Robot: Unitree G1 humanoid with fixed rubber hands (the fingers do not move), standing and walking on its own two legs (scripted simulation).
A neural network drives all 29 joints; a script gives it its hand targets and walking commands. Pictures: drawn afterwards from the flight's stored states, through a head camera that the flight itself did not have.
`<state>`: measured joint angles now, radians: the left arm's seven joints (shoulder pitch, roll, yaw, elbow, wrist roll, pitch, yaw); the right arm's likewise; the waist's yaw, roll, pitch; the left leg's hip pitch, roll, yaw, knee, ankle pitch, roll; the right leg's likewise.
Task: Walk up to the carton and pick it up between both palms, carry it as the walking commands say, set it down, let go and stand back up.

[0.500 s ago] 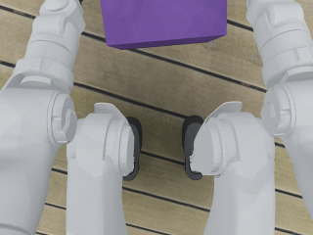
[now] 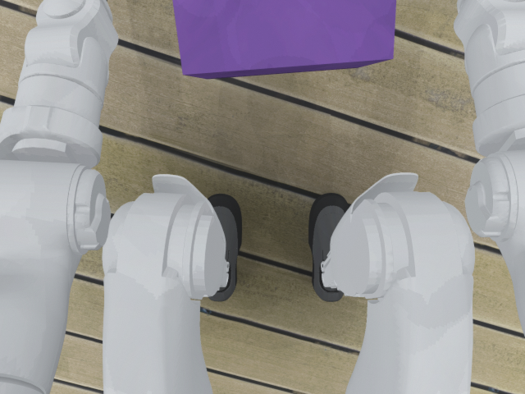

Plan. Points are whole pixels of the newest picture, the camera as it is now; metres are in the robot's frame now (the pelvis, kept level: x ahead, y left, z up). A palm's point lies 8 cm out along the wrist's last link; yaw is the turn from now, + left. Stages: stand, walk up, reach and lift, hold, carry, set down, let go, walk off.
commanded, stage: set down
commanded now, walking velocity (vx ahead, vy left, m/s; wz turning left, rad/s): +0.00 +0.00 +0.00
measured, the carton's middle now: out of the picture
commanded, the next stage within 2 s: let go in 1.44 s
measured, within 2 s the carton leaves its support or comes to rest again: neither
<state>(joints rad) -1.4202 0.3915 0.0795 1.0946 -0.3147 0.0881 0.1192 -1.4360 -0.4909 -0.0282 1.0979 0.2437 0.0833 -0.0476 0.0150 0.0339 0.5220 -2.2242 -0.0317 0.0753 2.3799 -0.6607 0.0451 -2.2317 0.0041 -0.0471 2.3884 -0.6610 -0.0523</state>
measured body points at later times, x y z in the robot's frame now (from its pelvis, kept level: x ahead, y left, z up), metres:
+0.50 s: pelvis -0.02 +0.00 +0.08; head +0.36 +0.00 +0.31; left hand +0.55 +0.19 -0.07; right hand +0.57 -0.22 -0.05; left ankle +0.10 +0.10 -0.29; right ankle +0.10 -0.10 -0.29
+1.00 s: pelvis -0.03 +0.00 +0.21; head +0.35 +0.00 +0.44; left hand +0.55 +0.20 +0.08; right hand +0.57 -0.23 +0.09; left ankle +0.10 +0.10 -0.29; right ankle +0.10 -0.10 -0.29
